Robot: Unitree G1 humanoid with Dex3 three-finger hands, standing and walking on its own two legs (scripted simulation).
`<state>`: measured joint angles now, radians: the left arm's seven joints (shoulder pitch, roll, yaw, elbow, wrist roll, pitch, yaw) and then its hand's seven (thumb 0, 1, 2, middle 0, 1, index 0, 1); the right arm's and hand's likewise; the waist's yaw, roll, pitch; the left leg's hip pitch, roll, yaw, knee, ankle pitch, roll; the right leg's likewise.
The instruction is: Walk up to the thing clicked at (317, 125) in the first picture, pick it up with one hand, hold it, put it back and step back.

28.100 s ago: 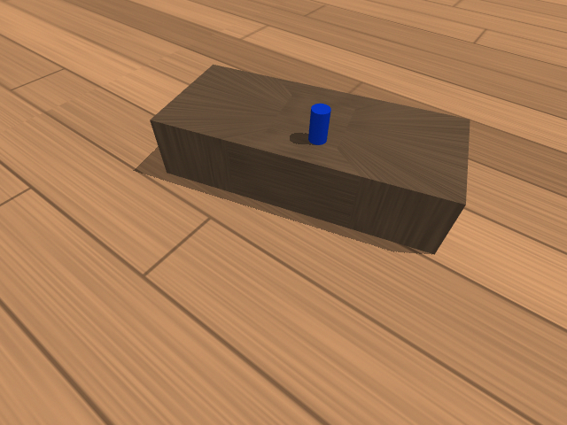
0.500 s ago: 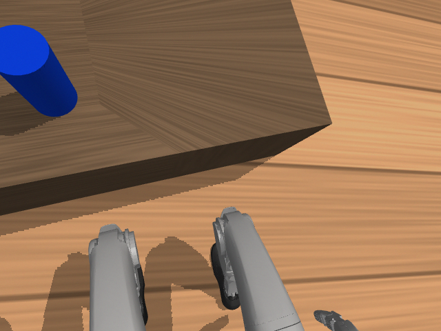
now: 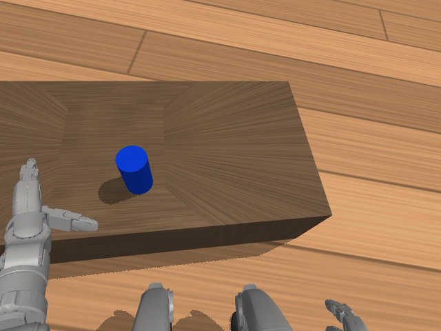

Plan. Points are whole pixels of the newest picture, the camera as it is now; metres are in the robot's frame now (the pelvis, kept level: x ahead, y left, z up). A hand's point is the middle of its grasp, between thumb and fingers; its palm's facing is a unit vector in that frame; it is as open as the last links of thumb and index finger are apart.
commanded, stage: home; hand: left
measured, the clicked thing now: (135, 171) +0.53 +0.19 -0.27
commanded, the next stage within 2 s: none
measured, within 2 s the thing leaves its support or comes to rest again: neither
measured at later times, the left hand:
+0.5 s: hand (99, 307) +0.18 +0.17 -0.01, palm faces +0.16 -0.95 -0.26, open 17.3 cm
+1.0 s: hand (101, 309) +0.18 +0.17 -0.01, palm faces +0.14 -0.95 -0.29, open 17.5 cm
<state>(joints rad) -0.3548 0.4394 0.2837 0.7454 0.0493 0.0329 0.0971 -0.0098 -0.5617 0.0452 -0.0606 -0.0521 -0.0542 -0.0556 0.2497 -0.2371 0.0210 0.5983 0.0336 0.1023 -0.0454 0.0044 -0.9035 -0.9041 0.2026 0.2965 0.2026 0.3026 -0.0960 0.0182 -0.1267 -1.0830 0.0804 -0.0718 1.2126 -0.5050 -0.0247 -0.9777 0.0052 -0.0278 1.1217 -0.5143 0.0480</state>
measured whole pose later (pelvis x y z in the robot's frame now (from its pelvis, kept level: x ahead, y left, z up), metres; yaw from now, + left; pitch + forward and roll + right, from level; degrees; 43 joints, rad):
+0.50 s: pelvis +0.02 -0.02 +0.05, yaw +3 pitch +8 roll -2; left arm 0.42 0.20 -0.03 0.11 -0.04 0.19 0.14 -0.01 -0.52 0.07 -0.06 -0.06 -0.06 -0.06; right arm 0.22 -0.20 0.03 0.51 0.04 0.01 -0.14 0.01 -0.90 -0.90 0.20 0.30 0.20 0.30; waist 0.00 0.03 -0.10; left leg -0.63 0.06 -0.04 0.90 -0.42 -0.04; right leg -0.55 -0.03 -0.02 0.86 -0.46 0.03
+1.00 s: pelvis +0.02 -0.02 +0.05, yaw +2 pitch +7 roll -1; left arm 0.44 0.20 -0.02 0.05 -0.02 0.23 0.14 -0.01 -0.55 0.06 -0.06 -0.06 -0.05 -0.06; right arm 0.27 -0.21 0.01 0.53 0.02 -0.08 -0.16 0.01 -0.90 -0.91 0.20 0.30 0.20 0.30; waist -0.02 0.03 -0.09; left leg -0.63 0.06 -0.05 0.93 -0.43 -0.04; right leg -0.55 -0.02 -0.02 0.90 -0.48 0.03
